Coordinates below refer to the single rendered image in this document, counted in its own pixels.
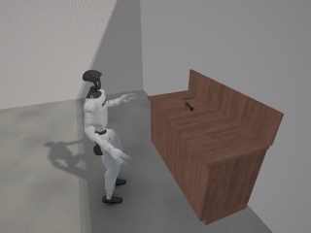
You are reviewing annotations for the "counter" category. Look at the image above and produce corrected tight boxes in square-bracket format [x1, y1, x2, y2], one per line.
[148, 69, 284, 225]

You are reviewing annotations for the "tap lever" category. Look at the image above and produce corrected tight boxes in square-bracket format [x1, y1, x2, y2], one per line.
[186, 102, 193, 111]

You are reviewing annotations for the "left robot hand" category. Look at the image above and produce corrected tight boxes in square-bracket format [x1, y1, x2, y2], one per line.
[119, 92, 138, 104]

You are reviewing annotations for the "humanoid robot head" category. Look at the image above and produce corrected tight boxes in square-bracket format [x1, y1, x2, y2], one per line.
[83, 70, 102, 99]

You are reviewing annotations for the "robot left shin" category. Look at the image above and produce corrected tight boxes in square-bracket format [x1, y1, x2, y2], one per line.
[115, 163, 121, 177]

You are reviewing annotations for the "right robot hand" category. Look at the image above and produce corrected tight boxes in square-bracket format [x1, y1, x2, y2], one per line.
[110, 148, 132, 165]

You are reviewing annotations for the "robot right forearm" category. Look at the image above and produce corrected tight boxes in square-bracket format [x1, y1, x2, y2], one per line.
[85, 128, 114, 152]

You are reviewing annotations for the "robot left forearm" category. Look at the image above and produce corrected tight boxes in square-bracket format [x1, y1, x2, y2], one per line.
[107, 98, 121, 108]

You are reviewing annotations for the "robot right upper arm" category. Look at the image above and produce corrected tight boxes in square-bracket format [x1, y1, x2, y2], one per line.
[84, 100, 96, 133]

